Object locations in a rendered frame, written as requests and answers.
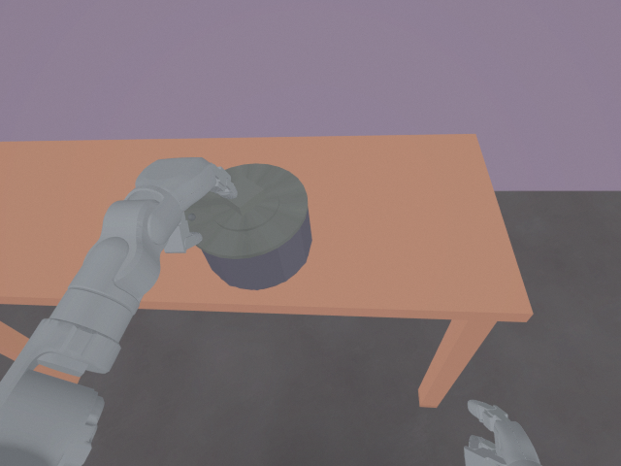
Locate table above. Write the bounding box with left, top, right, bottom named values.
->
left=0, top=134, right=533, bottom=408

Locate pot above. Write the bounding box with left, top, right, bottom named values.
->
left=202, top=208, right=312, bottom=290

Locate right robot hand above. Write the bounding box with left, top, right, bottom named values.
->
left=464, top=400, right=540, bottom=466

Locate left robot hand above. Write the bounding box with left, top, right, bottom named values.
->
left=135, top=157, right=238, bottom=253

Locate lid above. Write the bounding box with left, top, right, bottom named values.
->
left=184, top=163, right=308, bottom=259

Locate knob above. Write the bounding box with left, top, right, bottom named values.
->
left=220, top=176, right=266, bottom=216

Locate robot left forearm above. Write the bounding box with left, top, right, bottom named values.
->
left=0, top=185, right=181, bottom=409

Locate robot left upper arm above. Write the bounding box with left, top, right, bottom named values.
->
left=0, top=369, right=105, bottom=466

